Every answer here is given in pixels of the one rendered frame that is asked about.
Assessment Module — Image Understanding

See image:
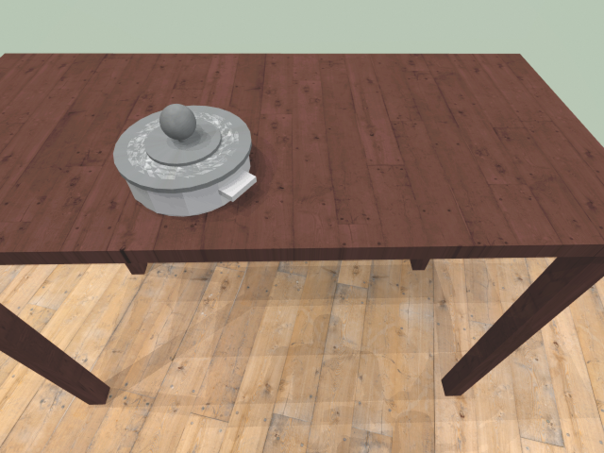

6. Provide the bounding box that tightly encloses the table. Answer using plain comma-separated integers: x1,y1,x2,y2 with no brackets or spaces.
0,53,604,405

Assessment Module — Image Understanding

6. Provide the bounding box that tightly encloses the lid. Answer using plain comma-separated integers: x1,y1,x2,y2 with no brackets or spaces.
113,106,252,193

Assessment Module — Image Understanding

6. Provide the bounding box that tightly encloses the knob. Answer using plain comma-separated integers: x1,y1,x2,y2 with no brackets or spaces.
159,104,196,140

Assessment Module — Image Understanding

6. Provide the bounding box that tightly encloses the pot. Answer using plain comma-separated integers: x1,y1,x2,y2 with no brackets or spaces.
127,156,257,217

